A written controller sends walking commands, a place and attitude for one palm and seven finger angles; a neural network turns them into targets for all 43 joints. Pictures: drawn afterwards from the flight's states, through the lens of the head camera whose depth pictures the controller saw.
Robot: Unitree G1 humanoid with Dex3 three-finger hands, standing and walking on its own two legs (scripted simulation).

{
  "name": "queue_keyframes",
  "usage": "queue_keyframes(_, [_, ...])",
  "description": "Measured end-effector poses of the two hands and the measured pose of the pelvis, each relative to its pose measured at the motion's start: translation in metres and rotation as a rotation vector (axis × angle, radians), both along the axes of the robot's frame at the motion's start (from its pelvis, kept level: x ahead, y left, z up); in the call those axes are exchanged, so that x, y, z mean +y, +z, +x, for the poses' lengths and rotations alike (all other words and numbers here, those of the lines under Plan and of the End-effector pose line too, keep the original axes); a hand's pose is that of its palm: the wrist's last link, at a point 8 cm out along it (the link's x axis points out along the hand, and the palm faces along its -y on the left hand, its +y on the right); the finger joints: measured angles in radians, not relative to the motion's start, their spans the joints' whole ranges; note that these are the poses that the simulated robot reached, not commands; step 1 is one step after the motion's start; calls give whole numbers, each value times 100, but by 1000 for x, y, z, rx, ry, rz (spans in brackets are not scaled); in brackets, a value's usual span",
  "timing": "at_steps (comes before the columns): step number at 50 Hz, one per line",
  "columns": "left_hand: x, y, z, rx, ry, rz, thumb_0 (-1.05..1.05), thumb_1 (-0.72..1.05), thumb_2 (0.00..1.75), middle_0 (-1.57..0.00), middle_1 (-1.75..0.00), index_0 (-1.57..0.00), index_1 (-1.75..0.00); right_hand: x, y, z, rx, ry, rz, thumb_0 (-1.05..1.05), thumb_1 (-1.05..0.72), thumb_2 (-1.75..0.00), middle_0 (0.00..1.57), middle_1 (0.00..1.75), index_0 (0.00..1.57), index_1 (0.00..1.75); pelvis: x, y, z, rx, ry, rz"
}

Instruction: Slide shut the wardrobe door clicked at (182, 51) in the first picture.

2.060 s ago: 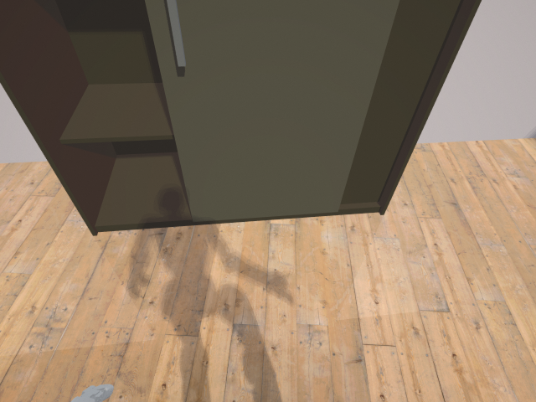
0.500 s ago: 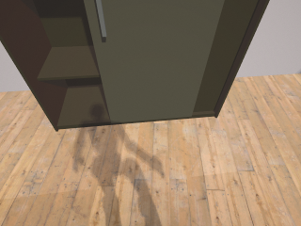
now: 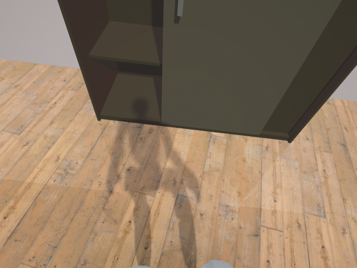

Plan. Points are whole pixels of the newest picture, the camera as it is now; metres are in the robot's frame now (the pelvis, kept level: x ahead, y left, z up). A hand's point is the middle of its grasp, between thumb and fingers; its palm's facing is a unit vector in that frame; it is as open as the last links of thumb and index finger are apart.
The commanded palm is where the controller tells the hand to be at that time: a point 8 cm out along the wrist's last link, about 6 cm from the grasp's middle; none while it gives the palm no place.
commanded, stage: walk to a spot facing it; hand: right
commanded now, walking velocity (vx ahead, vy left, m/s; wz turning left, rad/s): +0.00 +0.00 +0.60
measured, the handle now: out of the picture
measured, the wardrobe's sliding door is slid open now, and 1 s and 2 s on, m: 0.44 0.44 0.44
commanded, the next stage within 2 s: turn to face it in 1.34 s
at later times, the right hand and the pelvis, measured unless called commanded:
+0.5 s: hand out of the picture +0.10 -0.26 -0.16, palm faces -0.19 +0.96 -0.20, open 7.3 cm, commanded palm none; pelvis -0.01 -0.06 +0.02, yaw +16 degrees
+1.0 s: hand (181, 201) +0.32 -0.01 -0.17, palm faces -0.64 +0.75 -0.16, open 7.3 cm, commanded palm none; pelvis +0.10 +0.05 -0.02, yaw +36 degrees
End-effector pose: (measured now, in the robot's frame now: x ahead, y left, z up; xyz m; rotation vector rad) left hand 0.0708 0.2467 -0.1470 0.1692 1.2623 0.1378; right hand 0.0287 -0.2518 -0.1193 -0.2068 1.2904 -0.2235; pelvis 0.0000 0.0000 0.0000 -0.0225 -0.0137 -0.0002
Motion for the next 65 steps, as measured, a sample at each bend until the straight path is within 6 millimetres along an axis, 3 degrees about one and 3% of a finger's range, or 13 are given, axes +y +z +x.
queue_keyframes(9, [13, 28, -2, -71, 79, 35, 1, 90, 90, -20, -29, -20, -30, 6, 10, 9, 13, 71, 21, 0, -91, -90, 21, 30, 21, 30, -1, 16, -6, 32, 95, -10])
queue_keyframes(14, [8, 38, -3, -119, 117, 66, 1, 90, 90, -20, -29, -20, -30, -8, 7, 22, -3, 116, 25, 0, -91, -90, 21, 30, 21, 30, -14, 16, -9, 39, 150, -1])
queue_keyframes(20, [-15, 50, -13, -183, 162, 109, 1, 90, 90, -20, -29, -20, -30, -37, -6, 42, -22, 178, 45, 0, -91, -90, 21, 30, 21, 30, -42, 10, -14, 50, 222, 23])
queue_keyframes(25, [-39, 63, -58, -160, 237, 135, 1, 90, 90, -21, -29, -20, -30, -52, -5, 74, -40, 257, 78, 1, -91, -90, 20, 30, 20, 30, -59, 18, -7, 31, 280, 59])
queue_keyframes(31, [-60, 64, -123, -33, 373, 140, 1, 90, 90, -21, -30, -20, -30, -47, 1, 125, -85, 361, 102, 1, -91, -90, 20, 30, 20, 30, -62, 25, 11, 22, 366, 71])
queue_keyframes(35, [-79, 57, -160, 57, 480, 111, 1, 90, 90, -21, -30, -20, -30, -26, -2, 155, -64, 436, 113, 1, -91, -90, 20, 30, 20, 30, -56, 22, 26, 22, 427, 57])
queue_keyframes(39, [-101, 49, -191, 159, 583, 55, 1, 90, 90, -20, -29, -20, -30, 15, -6, 189, -38, 528, 132, 1, -92, -90, 20, 30, 20, 30, -42, 18, 42, 26, 487, 42])
queue_keyframes(44, [-124, 40, -216, 301, 703, -42, 1, 90, 90, -20, -29, -20, -30, 93, -11, 245, -46, 666, 164, 1, -92, -90, 20, 30, 20, 30, -12, 10, 65, 32, 555, 30])
queue_keyframes(48, [-125, 28, -221, 394, 786, -120, 1, 90, 90, -21, -30, -20, -30, 169, -18, 295, -117, 775, 189, 1, -91, -90, 20, 30, 20, 30, 24, -6, 87, 38, 608, 30])
queue_keyframes(51, [-103, 15, -208, 408, 825, -152, 1, 90, 90, -21, -30, -20, -30, 209, -23, 323, -199, 801, 195, 1, -91, -90, 20, 30, 20, 30, 53, -17, 100, 24, 642, 23])
queue_keyframes(54, [-56, 12, -169, 306, 833, -108, 1, 90, 90, -21, -30, -20, -30, 224, -17, 332, -189, 795, 182, 0, -91, -90, 20, 30, 20, 30, 72, -9, 113, 7, 659, 31])
queue_keyframes(60, [52, 26, -57, -8, 779, 22, 1, 91, 90, -20, -29, -20, -30, 226, -2, 340, -112, 783, 123, 0, -92, -90, 20, 30, 21, 30, 101, 11, 150, 20, 704, 29])
queue_keyframes(65, [109, 41, 26, -160, 721, 75, 1, 91, 90, -20, -29, -20, -30, 217, -2, 354, -57, 746, 96, 0, -93, -90, 20, 30, 21, 30, 120, 15, 190, 35, 725, 38])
